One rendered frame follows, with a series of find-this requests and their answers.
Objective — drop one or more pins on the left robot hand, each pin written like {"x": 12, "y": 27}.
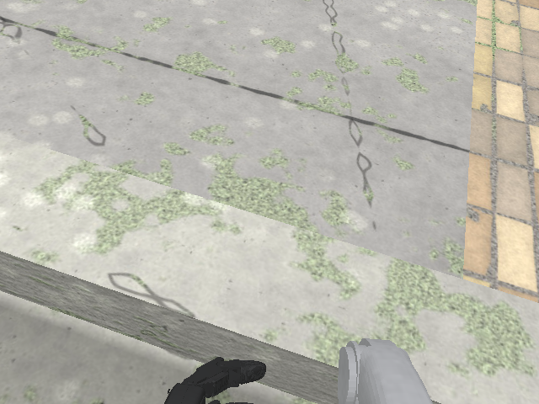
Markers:
{"x": 214, "y": 377}

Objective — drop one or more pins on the robot right thigh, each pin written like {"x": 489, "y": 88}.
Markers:
{"x": 376, "y": 371}

